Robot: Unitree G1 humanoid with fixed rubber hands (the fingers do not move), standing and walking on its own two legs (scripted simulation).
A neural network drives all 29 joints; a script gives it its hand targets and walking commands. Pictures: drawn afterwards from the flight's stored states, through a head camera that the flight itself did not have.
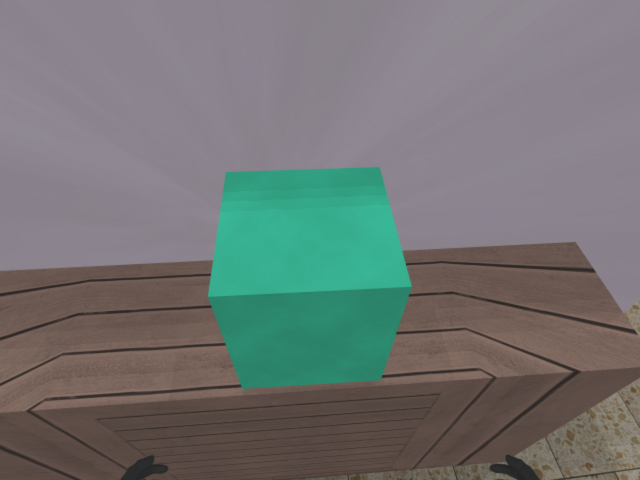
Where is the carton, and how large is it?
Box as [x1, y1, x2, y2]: [208, 167, 411, 388]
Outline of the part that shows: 379,167 226,172 208,298 242,388 380,379 411,285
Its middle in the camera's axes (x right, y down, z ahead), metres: -0.02 +0.05 +0.56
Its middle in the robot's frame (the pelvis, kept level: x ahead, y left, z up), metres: +0.38 +0.04 +0.02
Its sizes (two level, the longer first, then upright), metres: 0.210 0.200 0.250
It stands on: a pedestal, 0.66 m high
